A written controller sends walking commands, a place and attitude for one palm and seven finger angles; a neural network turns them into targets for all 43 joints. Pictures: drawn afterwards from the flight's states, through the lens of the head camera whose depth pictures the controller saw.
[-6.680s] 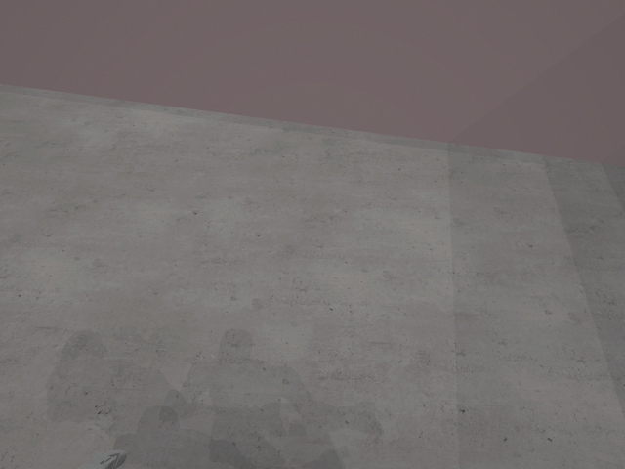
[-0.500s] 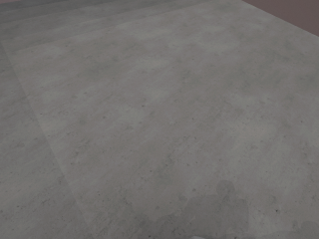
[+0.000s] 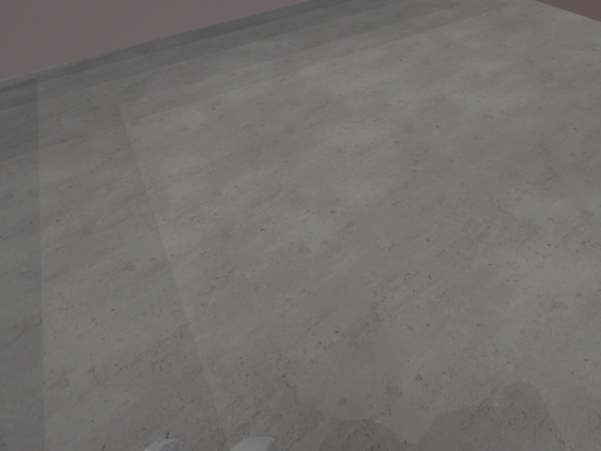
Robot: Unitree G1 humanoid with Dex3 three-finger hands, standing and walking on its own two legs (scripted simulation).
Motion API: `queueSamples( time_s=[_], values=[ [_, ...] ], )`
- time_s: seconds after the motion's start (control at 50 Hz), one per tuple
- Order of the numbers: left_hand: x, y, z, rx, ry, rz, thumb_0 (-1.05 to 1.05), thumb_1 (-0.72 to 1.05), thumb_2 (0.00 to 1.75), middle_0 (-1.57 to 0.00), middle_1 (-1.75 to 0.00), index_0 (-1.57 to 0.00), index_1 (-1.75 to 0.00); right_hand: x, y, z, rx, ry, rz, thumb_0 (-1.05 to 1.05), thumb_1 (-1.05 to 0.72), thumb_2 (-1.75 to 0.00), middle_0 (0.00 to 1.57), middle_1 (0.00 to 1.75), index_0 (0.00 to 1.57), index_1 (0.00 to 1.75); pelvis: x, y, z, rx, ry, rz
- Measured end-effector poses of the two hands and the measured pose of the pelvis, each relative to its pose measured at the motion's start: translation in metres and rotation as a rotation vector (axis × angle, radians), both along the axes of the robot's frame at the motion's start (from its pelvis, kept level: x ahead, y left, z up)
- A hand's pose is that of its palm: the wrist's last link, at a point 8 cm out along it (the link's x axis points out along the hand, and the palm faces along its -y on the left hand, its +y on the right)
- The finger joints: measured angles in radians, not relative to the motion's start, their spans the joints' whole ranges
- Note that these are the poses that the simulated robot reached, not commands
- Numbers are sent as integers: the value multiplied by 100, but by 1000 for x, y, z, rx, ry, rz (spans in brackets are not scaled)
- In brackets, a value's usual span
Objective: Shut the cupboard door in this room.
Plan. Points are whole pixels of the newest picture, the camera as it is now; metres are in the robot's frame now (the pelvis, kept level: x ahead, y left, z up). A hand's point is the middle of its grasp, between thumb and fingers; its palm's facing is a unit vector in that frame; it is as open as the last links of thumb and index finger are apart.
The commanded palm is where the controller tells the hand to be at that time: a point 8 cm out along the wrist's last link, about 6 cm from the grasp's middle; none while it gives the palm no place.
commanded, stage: turn or walk to find it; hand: left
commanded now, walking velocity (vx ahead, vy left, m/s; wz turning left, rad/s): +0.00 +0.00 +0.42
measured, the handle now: out of the picture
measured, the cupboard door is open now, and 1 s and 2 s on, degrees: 83 83 83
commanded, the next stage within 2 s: none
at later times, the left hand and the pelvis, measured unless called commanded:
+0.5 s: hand out of the picture -0.04 +0.27 -0.17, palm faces +0.25 -0.93 -0.26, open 7.4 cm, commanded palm none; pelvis -0.03 +0.05 +0.00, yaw +12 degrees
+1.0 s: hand out of the picture -0.06 +0.19 -0.15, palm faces +0.43 -0.86 -0.27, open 7.3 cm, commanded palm none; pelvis -0.05 -0.01 +0.00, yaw +26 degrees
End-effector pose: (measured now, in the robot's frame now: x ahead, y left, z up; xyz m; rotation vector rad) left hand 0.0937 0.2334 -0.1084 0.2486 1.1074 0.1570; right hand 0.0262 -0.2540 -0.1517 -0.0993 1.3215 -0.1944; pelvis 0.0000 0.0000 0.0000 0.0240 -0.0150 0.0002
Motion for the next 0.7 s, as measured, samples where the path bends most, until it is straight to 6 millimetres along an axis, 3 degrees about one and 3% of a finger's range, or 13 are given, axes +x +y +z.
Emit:
queueSamples(
  time_s=[0.1,0.18,0.32,0.38,0.54,0.7],
  values=[
    [-36,1,-4,-11,55,65,1,90,90,-21,-30,-20,-30,7,-5,5,-13,15,53,1,-91,-90,20,30,20,30,-4,-1,3,10,-8,52],
    [-69,12,-12,-25,102,128,1,90,90,-21,-30,-21,-30,23,3,9,-30,19,116,1,-91,-90,19,30,20,30,-8,6,2,9,-7,90],
    [-130,53,-43,-54,192,255,1,90,90,-21,-30,-21,-30,71,43,15,-79,-87,250,1,-91,-90,19,30,20,30,-18,34,-13,-19,0,162],
    [-148,68,-46,-49,235,285,1,91,90,-20,-30,-20,-30,82,61,23,-81,-137,287,1,-91,-90,20,30,20,30,-23,41,-12,-18,-6,166],
    [-144,80,-26,-39,162,320,1,91,90,-20,-30,-20,-30,82,85,31,-46,-153,337,1,-91,-90,20,30,20,30,-31,45,1,-30,-1,221],
    [-119,57,-12,-11,50,325,1,91,90,-20,-30,-20,-30,62,66,11,3,-92,349,1,-90,-90,20,30,20,30,-38,23,-2,-17,11,292]
  ],
)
